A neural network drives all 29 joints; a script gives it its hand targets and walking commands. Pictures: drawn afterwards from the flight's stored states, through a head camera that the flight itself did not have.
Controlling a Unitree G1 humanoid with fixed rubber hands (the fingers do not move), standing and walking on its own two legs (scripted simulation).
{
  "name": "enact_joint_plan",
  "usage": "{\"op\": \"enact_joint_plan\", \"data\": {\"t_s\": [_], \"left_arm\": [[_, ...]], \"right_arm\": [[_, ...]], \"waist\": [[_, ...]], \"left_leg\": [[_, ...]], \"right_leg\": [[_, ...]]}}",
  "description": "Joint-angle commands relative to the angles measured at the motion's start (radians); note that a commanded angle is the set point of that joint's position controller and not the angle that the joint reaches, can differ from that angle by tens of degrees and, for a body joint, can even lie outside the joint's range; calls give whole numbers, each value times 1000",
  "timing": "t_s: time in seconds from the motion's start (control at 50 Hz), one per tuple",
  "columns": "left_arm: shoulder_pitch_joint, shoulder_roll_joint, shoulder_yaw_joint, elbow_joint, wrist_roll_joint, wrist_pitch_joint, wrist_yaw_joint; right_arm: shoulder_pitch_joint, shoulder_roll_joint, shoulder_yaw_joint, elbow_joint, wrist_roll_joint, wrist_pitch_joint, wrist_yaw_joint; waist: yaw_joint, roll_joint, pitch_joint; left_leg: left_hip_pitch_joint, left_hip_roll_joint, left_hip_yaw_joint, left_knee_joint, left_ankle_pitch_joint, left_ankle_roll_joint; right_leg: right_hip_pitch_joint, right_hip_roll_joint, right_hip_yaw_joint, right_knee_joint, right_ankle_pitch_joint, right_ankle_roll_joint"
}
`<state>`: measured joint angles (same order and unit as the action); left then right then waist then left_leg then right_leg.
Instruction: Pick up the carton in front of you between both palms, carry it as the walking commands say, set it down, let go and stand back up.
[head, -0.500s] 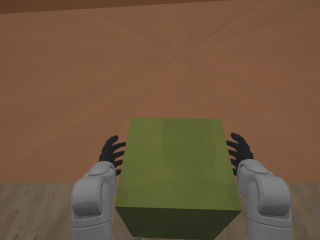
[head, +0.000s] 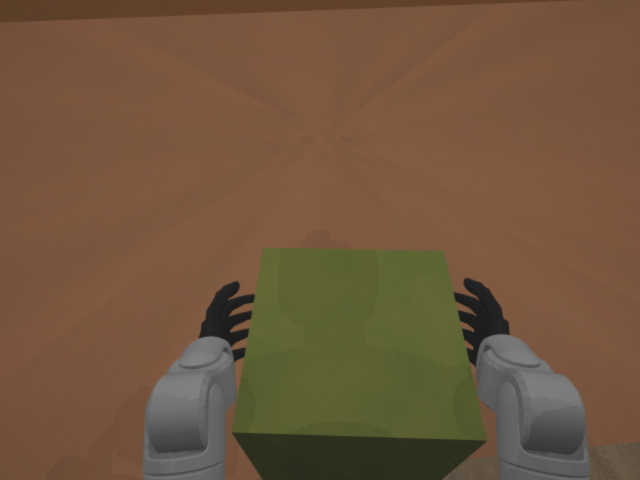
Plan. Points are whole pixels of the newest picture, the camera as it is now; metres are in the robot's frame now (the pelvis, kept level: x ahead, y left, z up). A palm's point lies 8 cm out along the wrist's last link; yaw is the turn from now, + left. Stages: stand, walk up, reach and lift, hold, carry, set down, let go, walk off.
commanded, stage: carry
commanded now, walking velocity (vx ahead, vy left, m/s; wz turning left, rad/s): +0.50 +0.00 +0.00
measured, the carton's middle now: (349, 376) +0.25 +0.00 +0.00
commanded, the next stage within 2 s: none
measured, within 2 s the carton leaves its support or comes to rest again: neither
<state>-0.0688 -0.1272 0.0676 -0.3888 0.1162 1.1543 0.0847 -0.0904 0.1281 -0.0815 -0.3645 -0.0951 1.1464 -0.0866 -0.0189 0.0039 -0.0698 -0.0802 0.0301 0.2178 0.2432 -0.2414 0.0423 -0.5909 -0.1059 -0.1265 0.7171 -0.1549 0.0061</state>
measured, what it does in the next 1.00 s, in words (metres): walks ahead: right foot, then left foot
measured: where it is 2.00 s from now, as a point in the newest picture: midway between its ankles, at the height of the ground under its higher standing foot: (341, 219)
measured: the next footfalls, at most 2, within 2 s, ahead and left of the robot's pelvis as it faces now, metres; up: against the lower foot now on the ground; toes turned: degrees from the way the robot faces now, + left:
right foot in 0.16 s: +0.30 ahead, -0.12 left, +0.00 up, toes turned -9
left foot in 0.64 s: +0.60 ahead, +0.06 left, +0.02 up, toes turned +7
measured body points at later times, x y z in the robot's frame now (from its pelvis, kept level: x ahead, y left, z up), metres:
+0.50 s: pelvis +0.31 -0.05 -0.01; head +0.36 -0.06 +0.44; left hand +0.69 +0.12 +0.15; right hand +0.71 -0.19 +0.14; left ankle +0.41 +0.10 -0.67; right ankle +0.26 -0.11 -0.75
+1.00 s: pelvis +0.65 -0.03 +0.01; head +0.75 -0.02 +0.45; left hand +1.05 +0.11 +0.14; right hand +1.04 -0.20 +0.14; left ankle +0.56 +0.05 -0.73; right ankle +0.78 -0.15 -0.68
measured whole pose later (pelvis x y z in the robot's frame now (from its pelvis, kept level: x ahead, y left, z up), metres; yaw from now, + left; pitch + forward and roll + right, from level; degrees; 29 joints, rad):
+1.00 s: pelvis +0.65 -0.03 +0.01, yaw +1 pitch +7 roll -1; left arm -0.74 -0.08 0.29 -0.26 0.09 1.29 0.13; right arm -0.75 0.06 -0.30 -0.21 -0.04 1.25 -0.14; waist -0.07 0.00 0.10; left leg -0.20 0.01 0.11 0.46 -0.45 0.04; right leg -0.72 -0.03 -0.07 0.77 -0.25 -0.04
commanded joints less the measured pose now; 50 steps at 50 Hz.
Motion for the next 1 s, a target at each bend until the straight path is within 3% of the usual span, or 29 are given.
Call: {"op": "enact_joint_plan", "data": {"t_s": [0.0, 0.06, 0.1, 0.12, 0.14, 0.16, 0.18, 0.2, 0.24, 0.26, 0.3, 0.42, 0.5, 0.54, 0.58, 0.6, 0.62, 0.64, 0.66, 0.68, 0.7, 0.72, 0.74, 0.78, 0.88, 0.96, 0.98], "left_arm": [[-497, -888, -726, -124, -401, 3, -230], [-596, -789, -708, -175, -432, 46, -224], [-652, -717, -682, -166, -442, 78, -217], [-670, -682, -662, -144, -442, 92, -213], [-707, -645, -639, -122, -437, 106, -210], [-756, -581, -605, -89, -421, 119, -204], [-797, -589, -597, -54, -432, 132, -200], [-865, -611, -597, -61, -465, 144, -198], [-997, -681, -600, -44, -501, 153, -198], [-1056, -708, -599, -28, -511, 157, -199], [-1138, -740, -585, 20, -520, 160, -204], [-1342, -779, -528, 188, -530, 164, -207], [-1449, -800, -472, 292, -521, 164, -200], [-1484, -817, -443, 328, -514, 166, -195], [-1506, -842, -419, 360, -509, 168, -191], [-1512, -857, -410, 374, -506, 170, -189], [-1523, -866, -404, 382, -495, 168, -188], [-1529, -895, -399, 388, -489, 173, -189], [-1525, -897, -388, 381, -474, 174, -184], [-1546, -912, -388, 361, -461, 170, -177], [-1551, -917, -382, 325, -449, 166, -170], [-1541, -922, -376, 295, -435, 160, -161], [-1522, -920, -372, 263, -418, 153, -152], [-1457, -906, -381, 208, -384, 140, -135], [-1330, -809, -452, 133, -323, 112, -110], [-1335, -751, -499, 157, -345, 121, -118], [-1335, -744, -503, 177, -356, 128, -125]], "right_arm": [[-444, 862, 709, -117, 407, 18, 271], [-524, 771, 685, -156, 397, 50, 243], [-602, 700, 669, -165, 394, 79, 224], [-642, 662, 663, -163, 394, 96, 215], [-702, 619, 656, -156, 392, 113, 207], [-771, 614, 657, -140, 411, 137, 199], [-833, 614, 651, -124, 425, 153, 194], [-890, 630, 632, -86, 430, 161, 189], [-979, 676, 599, -40, 441, 169, 185], [-1004, 694, 587, 2, 439, 173, 181], [-1077, 734, 586, 63, 438, 175, 174], [-1290, 798, 550, 232, 439, 170, 157], [-1392, 829, 494, 341, 444, 172, 154], [-1420, 851, 463, 384, 445, 176, 155], [-1432, 869, 428, 420, 443, 179, 158], [-1418, 878, 410, 443, 439, 179, 161], [-1413, 888, 395, 451, 437, 176, 166], [-1427, 869, 375, 455, 424, 173, 168], [-1408, 901, 378, 468, 431, 170, 171], [-1440, 929, 377, 412, 444, 167, 177], [-1474, 962, 394, 358, 464, 162, 182], [-1511, 990, 411, 291, 485, 157, 185], [-1530, 1006, 433, 230, 496, 152, 185], [-1519, 1002, 467, 133, 507, 140, 179], [-1425, 906, 558, 26, 514, 124, 178], [-1379, 827, 579, 104, 510, 134, 194], [-1369, 812, 573, 137, 503, 139, 198]], "waist": [[-5, 150, -131], [-5, 159, -101], [10, 149, -143], [30, 109, -200], [72, 30, -276], [81, -208, -361], [97, -364, -372], [79, -278, -372], [65, -74, -348], [52, -43, -346], [52, -103, -371], [67, -116, -328], [82, -125, -275], [81, -149, -270], [36, -171, -308], [-19, -141, -381], [-71, -71, -467], [-60, 182, -611], [-77, 322, -619], [-76, 255, -576], [-77, 149, -527], [-70, 88, -490], [-63, 67, -495], [-61, 73, -518], [-75, 110, -486], [-58, 157, -415], [-38, 170, -417]], "left_leg": [[153, 206, -95, -57, 347, 82], [151, 210, -71, -17, 383, 68], [125, 193, -23, 131, 520, 45], [75, 148, 22, 297, 568, 22], [-49, 115, 22, 510, 434, -2], [-306, 14, -3, 830, 159, -52], [-546, -89, -105, 1051, -252, -52], [-600, -11, -214, 1169, -246, -12], [-626, 57, -231, 1129, -139, 18], [-603, 73, -228, 1066, -90, 22], [-590, 64, -201, 1025, -50, 17], [-757, 56, -146, 831, 26, -10], [-706, 17, -81, 582, 64, 7], [-624, -17, -35, 470, 83, 26], [-438, -82, 14, 362, 91, 52], [-217, -123, 50, 270, 132, 61], [60, -36, -71, 256, 123, 67], [367, 269, -561, 273, 149, 201], [493, 327, -828, 136, 194, 296], [492, 321, -737, 171, 283, 287], [456, 288, -635, 222, 424, 250], [413, 265, -549, 232, 505, 206], [384, 249, -502, 224, 492, 180], [390, 241, -462, 209, 466, 167], [385, 210, -349, 217, 580, 186], [241, 148, -202, 228, 691, 141], [208, 143, -171, 276, 790, 117]], "right_leg": [[-23, 29, -67, -109, 76, -5], [38, 39, -79, -164, 113, -34], [204, 81, -115, -198, 77, -55], [376, 135, -161, -225, 17, -60], [580, 77, -87, -227, -42, -59], [769, -203, 386, -331, -187, -178], [860, -304, 689, -469, -145, -275], [834, -298, 594, -439, -82, -263], [725, -237, 405, -386, 82, -212], [674, -215, 339, -400, 89, -181], [650, -198, 263, -403, 119, -182], [736, -151, 155, -409, 208, -214], [740, -107, 88, -376, 331, -213], [746, -99, 56, -342, 445, -195], [732, -89, -12, -202, 724, -150], [677, -59, -78, -24, 763, -106], [499, -33, -58, 162, 529, -73], [206, 63, 5, 429, 77, -27], [-58, 199, 84, 656, -352, -11], [-162, 136, 162, 764, -341, -39], [-216, 109, 169, 765, -307, -50], [-232, 88, 162, 711, -273, -57], [-212, 70, 168, 655, -244, -59], [-202, 68, 153, 582, -229, -55], [-246, 77, 79, 312, -210, -36], [-11, 136, -34, -31, -46, -46], [87, 166, -64, -92, -33, -61]]}}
